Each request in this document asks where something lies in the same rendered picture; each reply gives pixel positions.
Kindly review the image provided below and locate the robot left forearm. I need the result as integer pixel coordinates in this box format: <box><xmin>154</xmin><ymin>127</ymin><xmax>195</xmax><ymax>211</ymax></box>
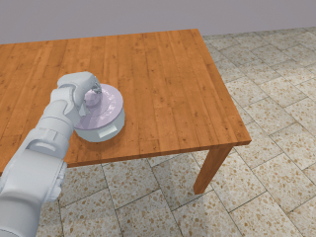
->
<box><xmin>0</xmin><ymin>81</ymin><xmax>85</xmax><ymax>193</ymax></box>

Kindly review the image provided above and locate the left robot upper arm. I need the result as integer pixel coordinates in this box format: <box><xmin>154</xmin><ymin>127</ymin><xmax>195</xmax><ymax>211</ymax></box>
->
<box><xmin>0</xmin><ymin>148</ymin><xmax>67</xmax><ymax>237</ymax></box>

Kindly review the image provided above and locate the robot left hand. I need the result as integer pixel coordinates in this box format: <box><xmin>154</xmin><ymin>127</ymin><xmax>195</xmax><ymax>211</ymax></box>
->
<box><xmin>57</xmin><ymin>71</ymin><xmax>102</xmax><ymax>117</ymax></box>

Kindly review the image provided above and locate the table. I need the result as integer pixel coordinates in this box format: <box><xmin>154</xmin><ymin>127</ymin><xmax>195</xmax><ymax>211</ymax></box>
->
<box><xmin>0</xmin><ymin>29</ymin><xmax>252</xmax><ymax>195</ymax></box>

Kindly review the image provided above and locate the lid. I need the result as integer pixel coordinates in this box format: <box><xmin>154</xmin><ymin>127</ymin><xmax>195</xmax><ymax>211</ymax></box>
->
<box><xmin>74</xmin><ymin>83</ymin><xmax>123</xmax><ymax>131</ymax></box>

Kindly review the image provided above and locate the knob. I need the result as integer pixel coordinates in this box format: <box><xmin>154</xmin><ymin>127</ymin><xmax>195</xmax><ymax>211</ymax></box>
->
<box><xmin>84</xmin><ymin>93</ymin><xmax>101</xmax><ymax>109</ymax></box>

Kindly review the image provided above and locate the pot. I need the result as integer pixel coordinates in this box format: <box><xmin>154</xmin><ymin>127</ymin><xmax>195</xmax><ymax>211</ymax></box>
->
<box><xmin>74</xmin><ymin>107</ymin><xmax>125</xmax><ymax>142</ymax></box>

